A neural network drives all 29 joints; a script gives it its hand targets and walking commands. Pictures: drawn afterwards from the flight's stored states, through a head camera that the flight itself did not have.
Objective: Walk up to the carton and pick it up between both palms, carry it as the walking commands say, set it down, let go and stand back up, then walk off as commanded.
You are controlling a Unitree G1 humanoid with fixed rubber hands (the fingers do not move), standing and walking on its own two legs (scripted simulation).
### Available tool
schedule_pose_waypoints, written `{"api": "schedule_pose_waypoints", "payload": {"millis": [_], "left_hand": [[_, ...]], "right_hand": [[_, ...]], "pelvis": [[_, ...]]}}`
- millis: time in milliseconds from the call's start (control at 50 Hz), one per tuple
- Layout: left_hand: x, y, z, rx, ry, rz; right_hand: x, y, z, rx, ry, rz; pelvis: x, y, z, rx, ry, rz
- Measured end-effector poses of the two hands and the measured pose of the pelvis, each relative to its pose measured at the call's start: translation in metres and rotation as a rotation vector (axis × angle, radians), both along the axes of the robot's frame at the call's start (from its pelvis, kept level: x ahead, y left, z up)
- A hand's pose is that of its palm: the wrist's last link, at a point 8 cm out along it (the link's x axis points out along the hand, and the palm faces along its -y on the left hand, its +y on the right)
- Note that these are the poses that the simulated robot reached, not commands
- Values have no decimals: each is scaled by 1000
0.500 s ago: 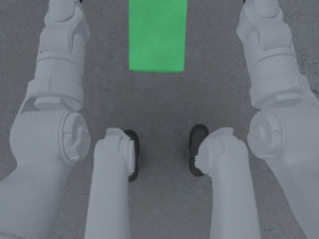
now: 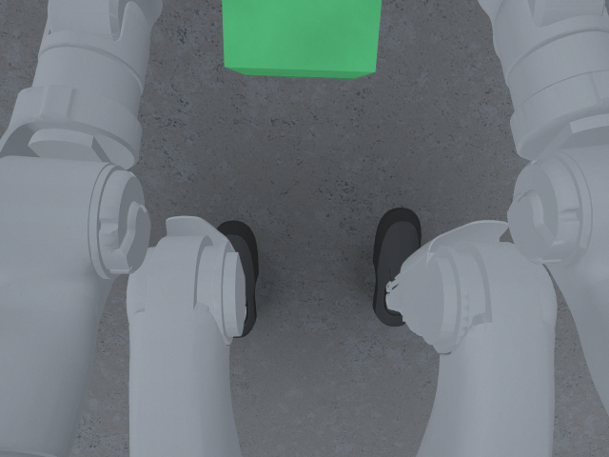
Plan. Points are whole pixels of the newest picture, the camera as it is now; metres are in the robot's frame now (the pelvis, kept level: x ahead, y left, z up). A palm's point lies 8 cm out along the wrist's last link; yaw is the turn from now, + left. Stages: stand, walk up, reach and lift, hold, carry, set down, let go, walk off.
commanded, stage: reach and lift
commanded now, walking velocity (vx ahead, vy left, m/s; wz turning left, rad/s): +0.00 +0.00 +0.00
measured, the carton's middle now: out of the picture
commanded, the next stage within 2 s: none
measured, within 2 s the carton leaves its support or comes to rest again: leaves its support in 1.82 s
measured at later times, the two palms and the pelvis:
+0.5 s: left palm out of the picture +0.57 +0.17 -0.22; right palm out of the picture +0.57 -0.15 -0.22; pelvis +0.00 +0.00 -0.03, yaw +0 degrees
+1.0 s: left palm out of the picture +0.57 +0.14 -0.22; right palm out of the picture +0.57 -0.11 -0.22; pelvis +0.00 +0.00 -0.02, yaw +1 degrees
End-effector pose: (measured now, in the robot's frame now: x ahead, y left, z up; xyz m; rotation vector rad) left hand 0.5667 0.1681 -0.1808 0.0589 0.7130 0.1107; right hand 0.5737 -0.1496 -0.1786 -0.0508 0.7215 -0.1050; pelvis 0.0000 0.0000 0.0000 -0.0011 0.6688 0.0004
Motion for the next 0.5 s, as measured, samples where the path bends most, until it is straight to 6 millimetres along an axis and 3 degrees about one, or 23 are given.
{"api": "schedule_pose_waypoints", "payload": {"millis": [220, 380, 500], "left_hand": [[-6, 3, -49, -4, 46, -14], [4, 3, -39, -9, 18, -13], [1, 3, -37, -15, 23, -14]], "right_hand": [[-7, -5, -50, 9, 40, -2], [0, -8, -43, 8, 15, 1], [0, -3, -39, 20, 14, 9]], "pelvis": [[0, 3, -28, -8, -53, 3], [2, 3, -29, -4, -58, 7], [-1, 2, -27, 0, -60, 7]]}}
